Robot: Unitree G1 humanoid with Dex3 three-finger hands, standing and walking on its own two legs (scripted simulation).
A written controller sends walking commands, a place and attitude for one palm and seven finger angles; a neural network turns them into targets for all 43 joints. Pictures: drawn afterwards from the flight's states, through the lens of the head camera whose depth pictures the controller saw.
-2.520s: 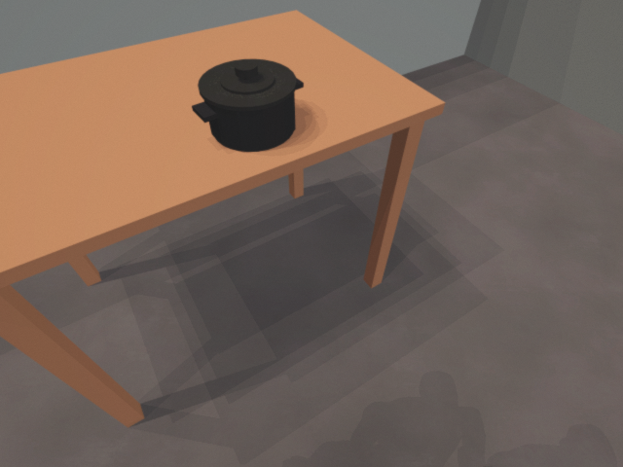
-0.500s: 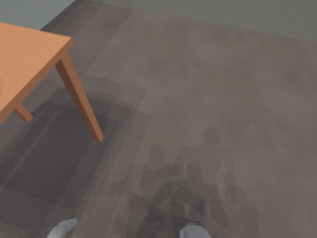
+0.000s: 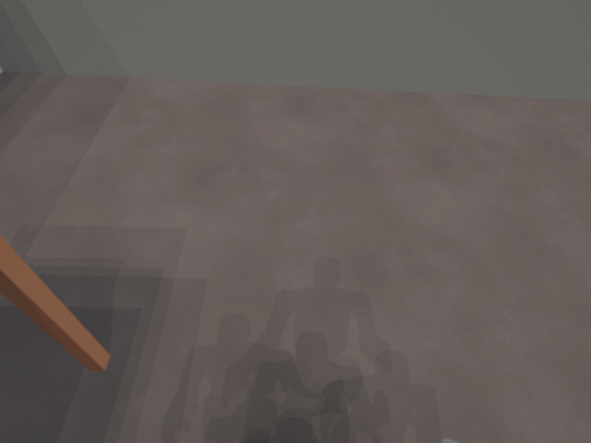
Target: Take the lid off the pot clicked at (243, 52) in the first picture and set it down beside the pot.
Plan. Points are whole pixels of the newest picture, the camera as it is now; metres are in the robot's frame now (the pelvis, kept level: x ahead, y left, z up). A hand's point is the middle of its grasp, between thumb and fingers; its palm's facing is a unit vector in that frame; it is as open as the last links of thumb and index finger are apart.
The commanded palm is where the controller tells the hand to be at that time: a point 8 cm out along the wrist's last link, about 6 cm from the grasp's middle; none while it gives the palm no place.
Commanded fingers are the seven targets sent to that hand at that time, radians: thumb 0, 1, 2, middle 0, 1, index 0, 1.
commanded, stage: walk to a spot facing it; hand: left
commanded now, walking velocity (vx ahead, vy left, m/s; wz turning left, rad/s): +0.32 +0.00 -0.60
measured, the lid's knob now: out of the picture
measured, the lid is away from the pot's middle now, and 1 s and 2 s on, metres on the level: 0.00 0.00 0.00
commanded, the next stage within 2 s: turn to face it in 0.36 s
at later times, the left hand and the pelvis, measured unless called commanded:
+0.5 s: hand (280, 296) +0.41 +0.05 -0.16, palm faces -0.34 -0.92 -0.21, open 7.4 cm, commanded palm none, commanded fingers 0.00 0.90 0.90 -0.20 -0.30 -0.20 -0.30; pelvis +0.20 -0.08 -0.01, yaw -17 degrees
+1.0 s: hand (255, 316) +0.37 +0.10 -0.18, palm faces -0.01 -0.98 -0.21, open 7.3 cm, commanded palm none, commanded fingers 0.00 0.90 0.90 -0.20 -0.30 -0.20 -0.30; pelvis +0.32 -0.10 +0.00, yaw -4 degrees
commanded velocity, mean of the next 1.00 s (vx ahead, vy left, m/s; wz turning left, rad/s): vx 0.12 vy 0.00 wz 0.09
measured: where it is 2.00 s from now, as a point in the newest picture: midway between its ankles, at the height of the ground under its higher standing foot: (342, 404)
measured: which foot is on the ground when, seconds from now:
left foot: down 0.00-0.40, up 0.42-0.90, down 0.92-1.00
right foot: up 0.00-0.40, down 0.42-0.92, up 0.94-1.00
